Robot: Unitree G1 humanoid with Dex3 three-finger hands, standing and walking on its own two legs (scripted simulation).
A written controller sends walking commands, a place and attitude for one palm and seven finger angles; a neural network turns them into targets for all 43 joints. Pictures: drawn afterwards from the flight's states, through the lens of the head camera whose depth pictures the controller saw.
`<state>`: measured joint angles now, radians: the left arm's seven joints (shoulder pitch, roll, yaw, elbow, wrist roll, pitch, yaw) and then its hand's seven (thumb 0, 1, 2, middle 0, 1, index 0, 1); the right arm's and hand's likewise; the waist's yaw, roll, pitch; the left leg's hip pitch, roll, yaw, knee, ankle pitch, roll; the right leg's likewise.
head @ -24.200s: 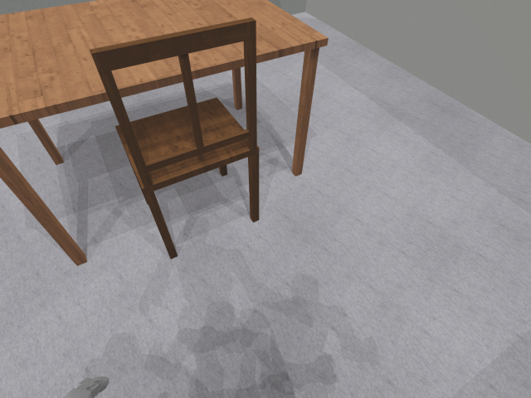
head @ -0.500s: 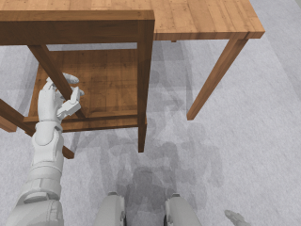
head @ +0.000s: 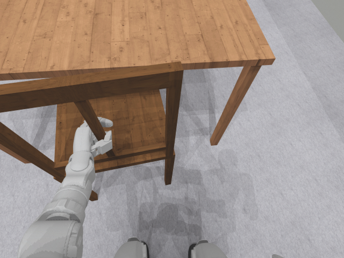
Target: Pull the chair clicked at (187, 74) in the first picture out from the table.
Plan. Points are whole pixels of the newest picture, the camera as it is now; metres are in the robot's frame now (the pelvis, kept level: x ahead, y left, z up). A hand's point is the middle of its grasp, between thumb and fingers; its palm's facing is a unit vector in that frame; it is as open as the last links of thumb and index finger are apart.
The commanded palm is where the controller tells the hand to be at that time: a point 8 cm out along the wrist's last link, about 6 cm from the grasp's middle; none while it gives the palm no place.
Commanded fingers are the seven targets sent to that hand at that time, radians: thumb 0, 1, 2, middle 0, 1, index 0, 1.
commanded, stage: step backward, pulling the chair out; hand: left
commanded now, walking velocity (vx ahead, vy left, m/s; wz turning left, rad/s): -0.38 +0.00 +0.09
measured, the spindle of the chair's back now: (99, 132) +0.43 +0.18 -0.05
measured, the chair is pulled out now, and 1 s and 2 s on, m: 0.07 0.20 0.29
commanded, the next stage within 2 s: none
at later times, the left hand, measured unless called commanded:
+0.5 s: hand (118, 183) +0.29 +0.12 -0.05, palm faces +0.05 -0.98 -0.17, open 5.2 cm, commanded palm +0.30 +0.17 -0.05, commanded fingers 0.00 0.90 0.90 -0.50 -1.45 -0.50 -1.45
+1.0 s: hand (115, 187) +0.28 +0.13 -0.05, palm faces +0.01 -0.98 -0.20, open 5.3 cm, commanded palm +0.29 +0.18 -0.05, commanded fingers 0.00 0.90 0.90 -0.50 -1.45 -0.50 -1.45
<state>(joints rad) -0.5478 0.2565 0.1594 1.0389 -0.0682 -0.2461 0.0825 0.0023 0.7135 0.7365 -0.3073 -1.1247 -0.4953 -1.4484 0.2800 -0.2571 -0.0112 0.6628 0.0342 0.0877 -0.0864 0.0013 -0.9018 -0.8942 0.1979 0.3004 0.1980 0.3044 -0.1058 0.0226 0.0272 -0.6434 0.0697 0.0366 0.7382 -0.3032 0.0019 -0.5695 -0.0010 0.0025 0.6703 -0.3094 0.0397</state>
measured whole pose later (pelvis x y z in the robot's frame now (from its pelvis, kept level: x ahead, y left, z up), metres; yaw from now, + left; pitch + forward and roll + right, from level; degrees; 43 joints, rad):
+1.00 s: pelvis -0.07 -0.01 +0.00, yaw +2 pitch +3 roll +0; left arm -0.48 0.16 -0.01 1.08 -0.04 -0.26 0.10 -0.01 0.65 0.77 -0.29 -1.17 -0.50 -1.45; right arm 0.21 -0.28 0.00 0.79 0.04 -0.04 -0.14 0.01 -0.90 -0.89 0.20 0.30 0.20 0.30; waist -0.04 0.02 0.11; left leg -0.49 0.01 0.01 0.63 -0.18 0.01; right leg -0.47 -0.04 0.00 0.64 -0.22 0.03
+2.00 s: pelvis -0.17 -0.02 +0.01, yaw +4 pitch +4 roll +0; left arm -0.58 0.20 0.02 1.07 -0.05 -0.16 0.07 0.04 0.66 0.78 -0.25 -1.19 -0.50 -1.45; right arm 0.21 -0.24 0.01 0.76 0.02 -0.04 -0.11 0.00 -0.90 -0.89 0.20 0.30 0.20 0.30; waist -0.03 0.00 0.15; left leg -0.44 0.01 -0.03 0.62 -0.24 -0.01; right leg -0.42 -0.03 -0.01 0.69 -0.33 0.01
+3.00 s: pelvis -0.43 -0.05 +0.01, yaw +3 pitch +1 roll -2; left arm -0.55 0.19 0.05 1.14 -0.07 -0.19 0.07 0.06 0.64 0.79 -0.29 -1.20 -0.50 -1.45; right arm 0.21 -0.23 0.02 0.80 0.03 -0.07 -0.09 0.00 -0.90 -0.89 0.20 0.30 0.20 0.30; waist -0.02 0.08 0.15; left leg -0.44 0.09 -0.04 0.63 -0.22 -0.04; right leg -0.33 0.04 -0.04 0.57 -0.25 -0.01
